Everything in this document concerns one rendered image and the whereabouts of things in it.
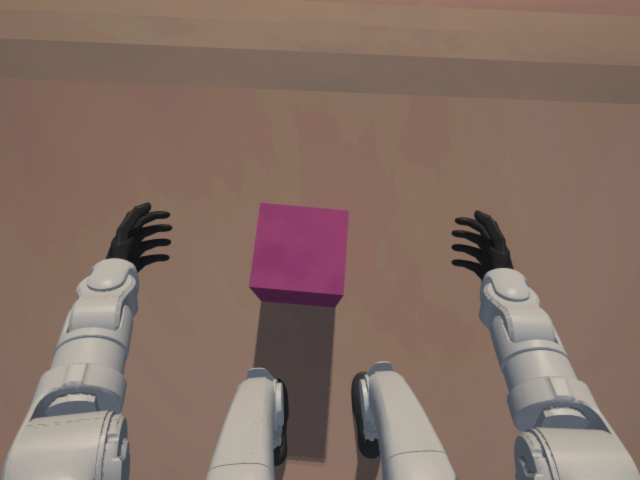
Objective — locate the right robot hand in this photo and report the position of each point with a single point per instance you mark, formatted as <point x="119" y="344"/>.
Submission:
<point x="493" y="252"/>

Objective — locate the robot right upper arm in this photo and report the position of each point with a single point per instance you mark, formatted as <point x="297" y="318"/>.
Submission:
<point x="570" y="454"/>

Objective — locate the robot left shin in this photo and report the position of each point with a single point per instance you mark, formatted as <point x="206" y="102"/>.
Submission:
<point x="261" y="372"/>

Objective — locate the robot left forearm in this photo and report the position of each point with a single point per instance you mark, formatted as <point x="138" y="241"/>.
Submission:
<point x="86" y="374"/>

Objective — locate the robot right forearm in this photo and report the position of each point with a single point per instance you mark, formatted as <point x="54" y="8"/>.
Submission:
<point x="543" y="389"/>

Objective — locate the carton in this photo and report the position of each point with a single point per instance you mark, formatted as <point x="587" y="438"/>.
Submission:
<point x="299" y="255"/>

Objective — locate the left robot thigh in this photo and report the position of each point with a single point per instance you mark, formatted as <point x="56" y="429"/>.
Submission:
<point x="244" y="450"/>

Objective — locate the left robot hand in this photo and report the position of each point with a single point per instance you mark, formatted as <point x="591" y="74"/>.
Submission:
<point x="127" y="243"/>

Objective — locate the robot left upper arm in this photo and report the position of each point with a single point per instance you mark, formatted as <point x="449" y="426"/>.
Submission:
<point x="83" y="446"/>

